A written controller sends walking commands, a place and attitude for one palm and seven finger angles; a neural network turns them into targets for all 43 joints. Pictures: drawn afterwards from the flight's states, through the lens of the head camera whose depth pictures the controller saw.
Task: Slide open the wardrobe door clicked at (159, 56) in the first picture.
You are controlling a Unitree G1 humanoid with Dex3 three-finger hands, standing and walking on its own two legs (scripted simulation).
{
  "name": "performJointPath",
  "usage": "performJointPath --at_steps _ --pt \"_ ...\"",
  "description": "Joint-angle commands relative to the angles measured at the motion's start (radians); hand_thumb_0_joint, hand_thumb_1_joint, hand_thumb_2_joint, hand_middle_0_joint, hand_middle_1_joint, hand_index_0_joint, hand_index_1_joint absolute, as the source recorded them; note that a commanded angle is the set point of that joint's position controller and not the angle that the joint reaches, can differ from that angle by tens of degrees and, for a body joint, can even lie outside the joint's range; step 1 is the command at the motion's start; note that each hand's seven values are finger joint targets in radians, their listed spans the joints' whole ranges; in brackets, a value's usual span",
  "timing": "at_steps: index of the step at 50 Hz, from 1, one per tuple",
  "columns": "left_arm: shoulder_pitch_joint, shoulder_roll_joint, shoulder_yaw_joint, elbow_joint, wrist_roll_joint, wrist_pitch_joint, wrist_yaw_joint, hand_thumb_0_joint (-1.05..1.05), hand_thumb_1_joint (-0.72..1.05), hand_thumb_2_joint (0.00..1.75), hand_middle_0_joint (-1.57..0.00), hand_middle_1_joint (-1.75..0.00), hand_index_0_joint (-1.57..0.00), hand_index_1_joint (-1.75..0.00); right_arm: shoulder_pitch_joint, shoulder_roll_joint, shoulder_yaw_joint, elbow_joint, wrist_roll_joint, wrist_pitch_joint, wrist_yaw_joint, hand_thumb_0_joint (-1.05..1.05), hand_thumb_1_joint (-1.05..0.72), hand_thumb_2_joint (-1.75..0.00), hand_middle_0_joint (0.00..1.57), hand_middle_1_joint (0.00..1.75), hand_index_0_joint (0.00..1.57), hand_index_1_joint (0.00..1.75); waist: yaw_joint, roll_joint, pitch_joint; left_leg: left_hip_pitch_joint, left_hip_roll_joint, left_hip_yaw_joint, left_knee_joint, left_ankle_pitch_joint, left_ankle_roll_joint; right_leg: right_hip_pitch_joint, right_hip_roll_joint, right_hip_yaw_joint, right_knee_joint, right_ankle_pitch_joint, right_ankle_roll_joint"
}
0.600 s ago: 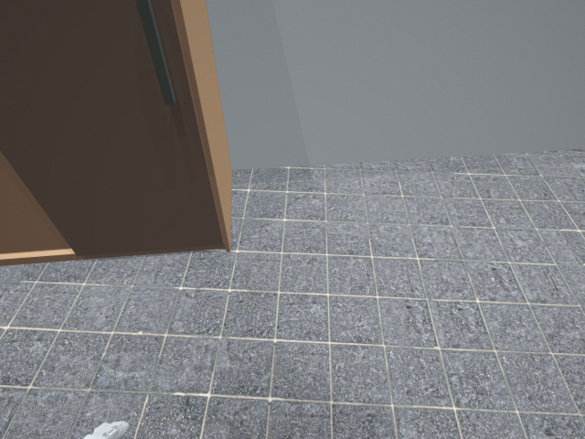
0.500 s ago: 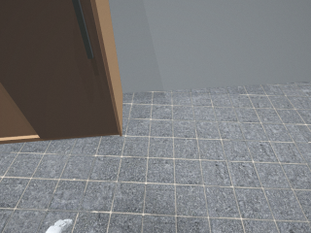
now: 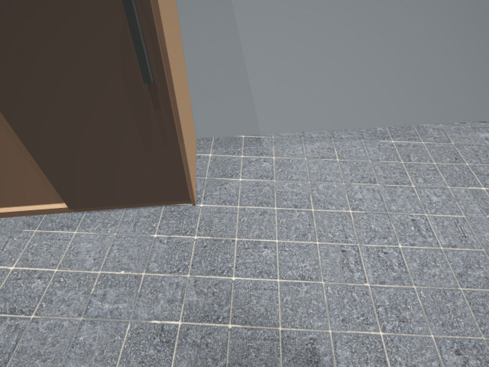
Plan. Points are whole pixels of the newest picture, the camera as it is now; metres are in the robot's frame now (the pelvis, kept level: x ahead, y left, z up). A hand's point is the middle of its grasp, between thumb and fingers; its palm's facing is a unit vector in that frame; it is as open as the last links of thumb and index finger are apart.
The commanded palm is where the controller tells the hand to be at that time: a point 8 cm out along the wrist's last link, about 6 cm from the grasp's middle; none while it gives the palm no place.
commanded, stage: stand and wait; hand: right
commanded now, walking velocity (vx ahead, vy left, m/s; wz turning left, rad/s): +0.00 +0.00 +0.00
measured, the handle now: (136, 26) +0.98 +0.38 +0.14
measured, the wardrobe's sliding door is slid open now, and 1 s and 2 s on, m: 0.00 0.00 0.00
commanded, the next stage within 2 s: look at it before walking up in 0.22 s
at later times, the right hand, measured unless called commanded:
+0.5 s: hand out of the picture +0.08 -0.24 -0.15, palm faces -0.03 +0.94 -0.33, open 7.4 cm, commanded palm none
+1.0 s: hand out of the picture +0.08 -0.24 -0.16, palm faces -0.02 +0.94 -0.33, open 7.4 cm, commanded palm none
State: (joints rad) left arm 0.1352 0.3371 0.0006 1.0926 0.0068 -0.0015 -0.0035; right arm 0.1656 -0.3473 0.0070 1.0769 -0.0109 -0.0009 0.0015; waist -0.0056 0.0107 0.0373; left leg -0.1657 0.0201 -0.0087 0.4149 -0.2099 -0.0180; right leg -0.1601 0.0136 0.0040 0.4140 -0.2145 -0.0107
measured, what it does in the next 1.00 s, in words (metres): stands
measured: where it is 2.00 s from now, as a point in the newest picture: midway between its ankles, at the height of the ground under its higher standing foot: outside the picture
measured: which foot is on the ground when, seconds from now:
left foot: down 0.00-1.00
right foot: down 0.00-1.00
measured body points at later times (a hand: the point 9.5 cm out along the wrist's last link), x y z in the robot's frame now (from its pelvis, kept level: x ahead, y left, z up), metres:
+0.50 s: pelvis +0.00 +0.01 +0.00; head +0.00 +0.00 +0.45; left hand +0.08 +0.30 -0.13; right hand +0.08 -0.29 -0.13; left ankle +0.01 +0.13 -0.74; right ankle +0.01 -0.11 -0.74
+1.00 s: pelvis +0.01 +0.01 +0.00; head +0.01 +0.00 +0.45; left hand +0.10 +0.30 -0.13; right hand +0.08 -0.29 -0.13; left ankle +0.01 +0.13 -0.74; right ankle +0.01 -0.11 -0.74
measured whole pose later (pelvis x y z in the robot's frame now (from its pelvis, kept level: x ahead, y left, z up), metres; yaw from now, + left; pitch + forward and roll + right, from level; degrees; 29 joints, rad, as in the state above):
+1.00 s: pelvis +0.01 +0.01 +0.00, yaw +0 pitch -2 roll +0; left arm 0.10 0.33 -0.01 1.11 0.00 -0.01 0.00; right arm 0.14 -0.34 0.00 1.09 -0.01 -0.01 0.00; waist -0.01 0.01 0.04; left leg -0.14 0.01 -0.01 0.37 -0.20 -0.01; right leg -0.13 0.00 0.00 0.36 -0.20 0.00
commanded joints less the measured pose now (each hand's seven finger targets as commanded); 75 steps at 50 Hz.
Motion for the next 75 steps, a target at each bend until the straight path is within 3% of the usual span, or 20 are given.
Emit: performJointPath --at_steps 1,14,35,48,49,51,53,56,58,60,62,63,65,66,67,68,69,70,72,75 --pt "-0.069 0.208 0.041 -0.066 0.002 -0.032 0.011 0.00 0.90 0.90 -0.20 -0.30 -0.20 -0.30 -0.062 -0.199 -0.039 -0.069 0.001 -0.026 -0.013 0.00 -0.90 -0.90 0.20 0.30 0.20 0.30 0.006 -0.011 -0.069 0.007 0.102 -0.105 -0.078 0.047 0.051 -0.004 -0.119 0.108 -0.086 0.075 -0.025" --pt "-0.062 0.207 0.039 -0.044 0.003 -0.031 0.010 0.00 0.90 0.90 -0.20 -0.30 -0.20 -0.30 -0.073 -0.198 -0.039 -0.059 -0.001 -0.025 -0.013 0.00 -0.90 -0.90 0.20 0.30 0.20 0.30 0.005 -0.009 -0.031 -0.010 0.099 -0.110 -0.100 0.010 0.049 -0.016 -0.120 0.111 -0.110 0.051 -0.020" --pt "-0.066 0.207 0.036 -0.044 0.000 -0.035 0.014 0.00 0.90 0.90 -0.20 -0.30 -0.20 -0.30 -0.068 -0.196 -0.041 -0.054 0.000 -0.030 -0.014 0.00 -0.90 -0.90 0.20 0.30 0.20 0.30 0.004 -0.011 -0.089 0.038 0.102 -0.096 -0.088 0.146 0.049 0.033 -0.130 0.104 -0.096 0.161 -0.017" --pt "-0.074 0.210 0.037 -0.043 0.001 -0.032 0.016 0.00 0.90 0.90 -0.20 -0.30 -0.20 -0.30 -0.071 -0.202 -0.041 -0.053 -0.001 -0.028 -0.013 0.00 -0.90 -0.90 0.20 0.30 0.20 0.30 0.006 -0.007 -0.068 0.024 0.100 -0.105 -0.099 0.160 0.050 0.052 -0.133 0.094 -0.104 0.159 -0.013" --pt "-0.067 0.202 0.038 -0.044 0.002 -0.031 0.019 0.00 0.90 0.90 -0.20 -0.30 -0.20 -0.30 -0.071 -0.191 -0.043 -0.060 -0.001 -0.022 -0.012 0.00 -0.90 -0.90 0.20 0.30 0.20 0.30 0.008 -0.018 -0.064 0.013 0.095 -0.112 -0.084 0.182 0.051 0.057 -0.137 0.083 -0.091 0.165 -0.012" --pt "-0.018 0.110 0.027 -0.042 0.004 -0.018 0.023 0.00 0.90 0.90 -0.20 -0.30 -0.20 -0.30 -0.028 -0.109 -0.033 -0.058 -0.001 0.001 -0.017 0.00 -0.90 -0.90 0.20 0.30 0.20 0.30 0.010 -0.010 -0.066 -0.013 0.094 -0.117 -0.043 0.236 0.041 0.055 -0.142 0.046 -0.048 0.183 0.001" --pt "0.006 0.093 0.031 -0.060 0.004 -0.003 0.028 0.00 0.90 0.90 -0.20 -0.30 -0.20 -0.30 -0.003 -0.093 -0.034 -0.076 -0.002 0.019 -0.016 0.00 -0.90 -0.90 0.20 0.30 0.20 0.30 0.013 -0.010 -0.049 -0.060 0.083 -0.128 -0.002 0.255 0.039 0.051 -0.150 0.024 -0.019 0.170 0.005" --pt "0.011 0.114 0.051 -0.101 0.006 0.008 0.034 0.00 0.90 0.90 -0.20 -0.30 -0.20 -0.30 0.008 -0.092 -0.048 -0.116 -0.006 0.035 -0.009 0.00 -0.90 -0.90 0.20 0.30 0.20 0.30 0.012 -0.038 -0.039 -0.132 0.047 -0.121 0.080 0.220 0.035 0.038 -0.188 0.033 -0.010 0.122 -0.014" --pt "-0.001 0.130 0.065 -0.127 0.008 0.012 0.036 0.00 0.90 0.90 -0.20 -0.30 -0.20 -0.30 0.015 -0.076 -0.055 -0.141 -0.007 0.043 -0.002 0.00 -0.90 -0.90 0.20 0.30 0.20 0.30 0.009 -0.101 -0.021 -0.187 0.006 -0.090 0.180 0.130 0.024 0.014 -0.241 0.066 -0.044 0.073 -0.045" --pt "-0.004 0.138 0.077 -0.149 0.006 0.007 0.036 0.00 0.90 0.90 -0.20 -0.30 -0.20 -0.30 0.029 -0.050 -0.062 -0.160 -0.008 0.048 0.002 0.00 -0.90 -0.90 0.20 0.30 0.20 0.30 0.003 -0.184 -0.037 -0.219 -0.028 -0.029 0.390 -0.157 0.007 0.003 -0.342 0.117 -0.081 0.183 -0.121" --pt "-0.019 0.125 0.082 -0.172 0.009 0.001 0.037 0.00 0.90 0.90 -0.20 -0.30 -0.20 -0.30 0.039 -0.034 -0.073 -0.183 -0.007 0.054 0.004 0.00 -0.90 -0.90 0.20 0.30 0.20 0.30 -0.003 -0.204 -0.036 -0.231 0.003 -0.031 0.513 -0.304 0.001 -0.020 -0.397 0.108 -0.075 0.300 -0.173" --pt "-0.049 0.120 0.086 -0.188 0.013 0.002 0.037 0.00 0.90 0.90 -0.20 -0.30 -0.20 -0.30 0.062 -0.027 -0.079 -0.186 -0.006 0.055 0.007 0.00 -0.90 -0.90 0.20 0.30 0.20 0.30 -0.024 -0.199 -0.032 -0.191 0.027 -0.036 0.480 -0.301 0.007 -0.058 -0.395 0.071 -0.040 0.310 -0.160" --pt "-0.081 0.117 0.091 -0.204 0.014 0.008 0.035 0.00 0.90 0.90 -0.20 -0.30 -0.20 -0.30 0.163 -0.020 -0.083 -0.169 -0.012 0.044 0.013 0.00 -0.90 -0.90 0.20 0.30 0.20 0.30 -0.070 -0.127 -0.069 -0.061 0.019 0.016 0.269 -0.133 0.006 -0.098 -0.325 -0.036 0.129 0.239 -0.080" --pt "-0.078 0.090 0.090 -0.207 0.009 0.018 0.031 0.00 0.90 0.90 -0.20 -0.30 -0.20 -0.30 0.215 -0.046 -0.095 -0.158 -0.017 0.032 0.011 0.00 -0.90 -0.90 0.20 0.30 0.20 0.30 -0.094 0.011 -0.076 0.011 0.049 -0.038 0.073 0.059 0.014 -0.161 -0.238 -0.108 0.320 0.087 -0.009" --pt "-0.031 -0.003 0.075 -0.234 0.004 0.023 0.027 0.00 0.90 0.90 -0.20 -0.30 -0.20 -0.30 0.217 -0.161 -0.113 -0.166 -0.030 0.013 -0.007 0.00 -0.90 -0.90 0.20 0.30 0.20 0.30 -0.073 0.375 -0.044 0.065 0.292 -0.464 -0.098 0.300 0.076 -0.412 -0.068 -0.153 0.591 -0.341 0.069" --pt "-0.066 0.013 0.074 -0.254 0.003 0.028 0.029 0.00 0.90 0.90 -0.20 -0.30 -0.20 -0.30 0.232 -0.161 -0.112 -0.176 -0.012 0.018 -0.019 0.00 -0.90 -0.90 0.20 0.30 0.20 0.30 -0.084 0.298 -0.045 -0.013 0.350 -0.558 -0.144 0.375 0.161 -0.402 -0.048 -0.014 0.698 -0.387 0.059" --pt "-0.040 0.016 0.081 -0.245 0.000 0.030 0.026 0.00 0.90 0.90 -0.20 -0.30 -0.20 -0.30 0.183 -0.144 -0.110 -0.192 -0.011 0.022 -0.021 0.00 -0.90 -0.90 0.20 0.30 0.20 0.30 -0.046 0.200 -0.040 -0.024 0.323 -0.462 -0.134 0.212 0.209 -0.398 -0.078 0.024 0.736 -0.311 0.051" --pt "-0.054 0.013 0.083 -0.235 0.004 0.029 0.024 0.00 0.90 0.90 -0.20 -0.30 -0.20 -0.30 0.141 -0.114 -0.113 -0.206 -0.011 0.020 -0.022 0.00 -0.90 -0.90 0.20 0.30 0.20 0.30 -0.039 0.205 -0.028 -0.056 0.267 -0.474 -0.137 0.151 0.181 -0.412 -0.086 0.024 0.752 -0.266 0.052" --pt "-0.048 0.020 0.084 -0.218 0.008 0.026 0.023 0.00 0.90 0.90 -0.20 -0.30 -0.20 -0.30 0.096 -0.069 -0.100 -0.221 -0.005 0.013 -0.018 0.00 -0.90 -0.90 0.20 0.30 0.20 0.30 -0.020 0.125 -0.005 -0.075 0.214 -0.411 -0.123 0.167 0.169 -0.400 -0.096 0.036 0.757 -0.162 0.066" --pt "-0.007 -0.004 0.081 -0.200 0.007 0.026 0.024 0.00 0.90 0.90 -0.20 -0.30 -0.20 -0.30 0.118 -0.062 -0.104 -0.215 -0.005 0.005 -0.019 0.00 -0.90 -0.90 0.20 0.30 0.20 0.30 -0.011 0.066 -0.092 0.025 0.177 -0.354 -0.082 0.258 0.166 -0.389 -0.084 0.024 0.703 -0.123 0.081"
